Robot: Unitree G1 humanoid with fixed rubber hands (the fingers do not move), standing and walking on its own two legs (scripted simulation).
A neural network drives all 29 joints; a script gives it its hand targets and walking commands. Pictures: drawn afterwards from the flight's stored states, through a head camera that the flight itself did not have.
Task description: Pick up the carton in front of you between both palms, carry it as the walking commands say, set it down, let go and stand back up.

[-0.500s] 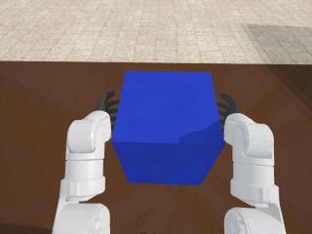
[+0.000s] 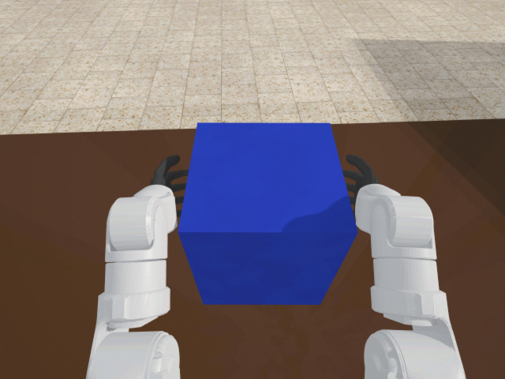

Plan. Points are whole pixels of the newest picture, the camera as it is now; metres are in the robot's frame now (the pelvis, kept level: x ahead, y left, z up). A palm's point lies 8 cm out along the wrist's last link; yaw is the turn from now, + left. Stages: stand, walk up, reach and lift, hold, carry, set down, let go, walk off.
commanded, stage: carry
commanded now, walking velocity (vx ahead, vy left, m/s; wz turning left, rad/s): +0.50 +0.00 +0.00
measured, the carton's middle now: (262, 219) +0.38 -0.02 +0.05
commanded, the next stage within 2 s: none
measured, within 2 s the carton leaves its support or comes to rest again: neither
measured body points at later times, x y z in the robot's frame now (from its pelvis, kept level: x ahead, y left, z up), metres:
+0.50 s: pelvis +0.30 +0.01 -0.02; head +0.32 +0.01 +0.43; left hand +0.66 +0.17 +0.10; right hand +0.67 -0.14 +0.10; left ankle +0.43 +0.08 -0.74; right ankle +0.14 -0.07 -0.73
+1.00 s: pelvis +0.59 +0.01 -0.04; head +0.61 +0.01 +0.41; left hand +0.97 +0.14 +0.08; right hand +0.95 -0.17 +0.08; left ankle +0.43 +0.08 -0.75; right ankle +0.73 -0.08 -0.76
